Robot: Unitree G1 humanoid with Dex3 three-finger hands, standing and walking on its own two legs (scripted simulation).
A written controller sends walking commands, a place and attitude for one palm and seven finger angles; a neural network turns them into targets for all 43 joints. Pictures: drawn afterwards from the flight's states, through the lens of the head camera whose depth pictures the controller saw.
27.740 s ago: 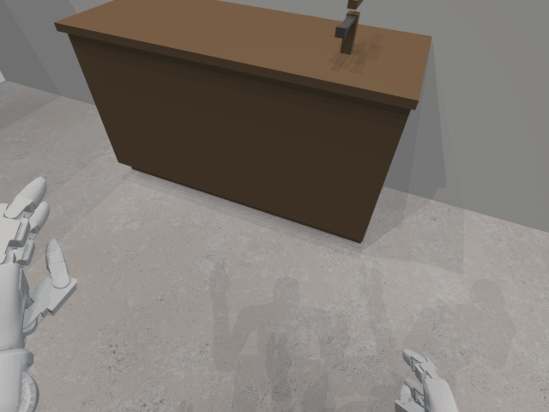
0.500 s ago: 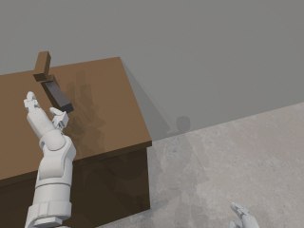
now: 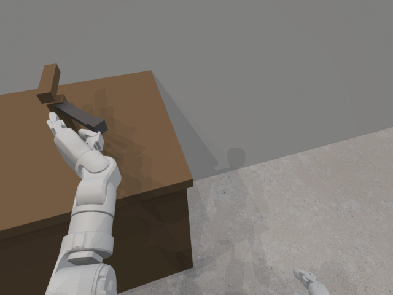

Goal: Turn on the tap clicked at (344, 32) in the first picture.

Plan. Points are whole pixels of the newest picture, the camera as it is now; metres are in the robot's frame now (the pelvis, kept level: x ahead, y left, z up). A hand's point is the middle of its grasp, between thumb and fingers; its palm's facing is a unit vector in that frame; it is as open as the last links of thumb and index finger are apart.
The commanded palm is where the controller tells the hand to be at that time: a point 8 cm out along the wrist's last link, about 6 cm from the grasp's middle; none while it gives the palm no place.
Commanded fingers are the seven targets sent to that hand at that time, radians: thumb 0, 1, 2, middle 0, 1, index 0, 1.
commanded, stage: push the lever round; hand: left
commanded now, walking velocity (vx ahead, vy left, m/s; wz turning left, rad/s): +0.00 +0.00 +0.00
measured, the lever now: (97, 126) +0.42 +0.24 +0.15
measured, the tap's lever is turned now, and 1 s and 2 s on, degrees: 36 76 86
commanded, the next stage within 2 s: lift the hand up off the lever in 1.20 s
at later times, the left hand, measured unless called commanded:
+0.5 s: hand (116, 124) +0.44 +0.20 +0.14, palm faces +0.81 -0.58 -0.08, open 7.7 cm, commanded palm +0.39 +0.22 +0.14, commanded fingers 0.00 0.90 0.90 -0.15 -0.15 -0.15 -0.15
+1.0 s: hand (124, 116) +0.47 +0.19 +0.14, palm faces +0.83 -0.54 -0.12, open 8.0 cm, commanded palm +0.42 +0.21 +0.14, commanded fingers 0.00 0.90 0.90 -0.15 -0.15 -0.15 -0.15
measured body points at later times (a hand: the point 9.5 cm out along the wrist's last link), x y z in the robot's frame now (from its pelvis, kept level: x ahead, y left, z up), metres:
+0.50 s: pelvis +0.00 -0.01 -0.01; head +0.01 -0.03 +0.44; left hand +0.39 +0.23 +0.15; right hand +0.13 -0.25 -0.13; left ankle +0.06 +0.11 -0.73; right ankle -0.03 -0.07 -0.73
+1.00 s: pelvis +0.01 -0.03 -0.01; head +0.03 -0.04 +0.44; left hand +0.42 +0.21 +0.15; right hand +0.09 -0.28 -0.14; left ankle +0.06 +0.11 -0.73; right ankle -0.03 -0.07 -0.73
